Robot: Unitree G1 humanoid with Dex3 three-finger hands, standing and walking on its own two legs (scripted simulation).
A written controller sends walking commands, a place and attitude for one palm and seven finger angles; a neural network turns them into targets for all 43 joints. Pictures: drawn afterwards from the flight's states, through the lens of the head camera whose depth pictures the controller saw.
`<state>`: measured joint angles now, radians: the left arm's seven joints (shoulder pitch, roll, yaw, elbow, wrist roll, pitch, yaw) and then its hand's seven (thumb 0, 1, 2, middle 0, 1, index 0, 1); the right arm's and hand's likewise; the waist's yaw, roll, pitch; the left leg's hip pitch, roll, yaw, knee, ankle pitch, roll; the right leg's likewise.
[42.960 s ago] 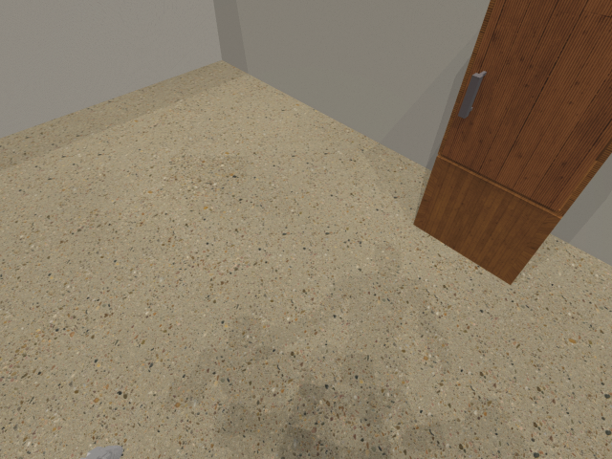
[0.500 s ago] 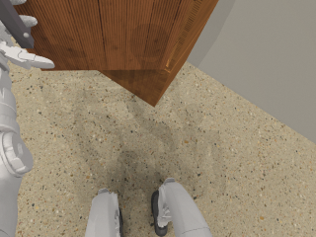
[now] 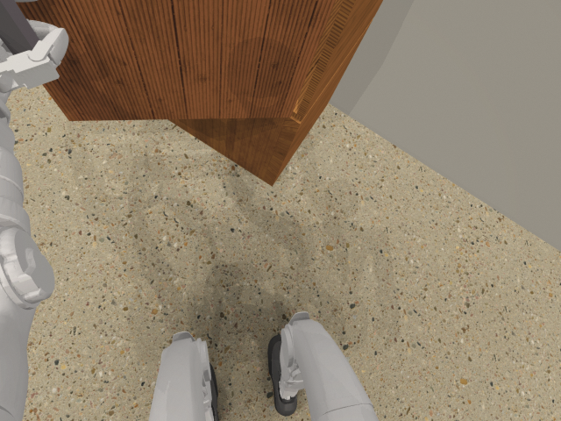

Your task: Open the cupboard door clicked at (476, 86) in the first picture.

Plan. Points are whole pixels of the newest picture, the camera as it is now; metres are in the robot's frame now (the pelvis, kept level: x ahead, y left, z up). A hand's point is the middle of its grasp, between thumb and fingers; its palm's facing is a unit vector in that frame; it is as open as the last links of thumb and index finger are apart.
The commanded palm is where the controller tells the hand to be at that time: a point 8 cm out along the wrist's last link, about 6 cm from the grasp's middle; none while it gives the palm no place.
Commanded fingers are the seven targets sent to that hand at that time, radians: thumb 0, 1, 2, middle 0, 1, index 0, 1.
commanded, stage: close the thumb around the handle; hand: left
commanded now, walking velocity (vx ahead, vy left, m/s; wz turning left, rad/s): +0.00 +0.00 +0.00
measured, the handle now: (16, 15) +0.61 +0.26 +0.05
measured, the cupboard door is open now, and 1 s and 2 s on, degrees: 39 62 82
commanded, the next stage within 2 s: pull the door open along its arc in 0.18 s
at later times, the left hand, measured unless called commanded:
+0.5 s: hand (40, 56) +0.56 +0.23 +0.05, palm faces +0.04 -1.00 -0.02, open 5.7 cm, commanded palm +0.52 +0.25 +0.05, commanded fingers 0.00 0.90 0.90 -0.40 -1.35 -0.40 -1.35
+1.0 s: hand (90, 172) +0.41 +0.17 +0.05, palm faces +0.29 -0.96 +0.05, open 6.0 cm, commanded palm +0.35 +0.20 +0.05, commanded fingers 0.00 0.90 0.90 -0.40 -1.35 -0.40 -1.35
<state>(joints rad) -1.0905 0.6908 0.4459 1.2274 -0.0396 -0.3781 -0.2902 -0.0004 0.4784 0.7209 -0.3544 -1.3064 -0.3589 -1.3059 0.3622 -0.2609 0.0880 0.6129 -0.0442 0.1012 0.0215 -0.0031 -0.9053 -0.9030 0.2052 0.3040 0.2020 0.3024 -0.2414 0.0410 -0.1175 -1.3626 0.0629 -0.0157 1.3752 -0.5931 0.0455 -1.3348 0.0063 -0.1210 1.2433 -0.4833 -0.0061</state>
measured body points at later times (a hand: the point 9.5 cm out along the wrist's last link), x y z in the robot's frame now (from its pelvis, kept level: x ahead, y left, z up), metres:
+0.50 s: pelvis +0.00 +0.00 +0.00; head +0.20 +0.04 +0.40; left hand +0.55 +0.28 +0.05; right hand -0.01 -0.26 -0.10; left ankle +0.01 +0.09 -0.60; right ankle +0.04 -0.13 -0.60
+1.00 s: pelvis +0.03 +0.00 +0.04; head +0.15 +0.02 +0.47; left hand +0.39 +0.22 +0.05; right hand +0.15 -0.25 -0.08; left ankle +0.01 +0.09 -0.60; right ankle +0.04 -0.13 -0.60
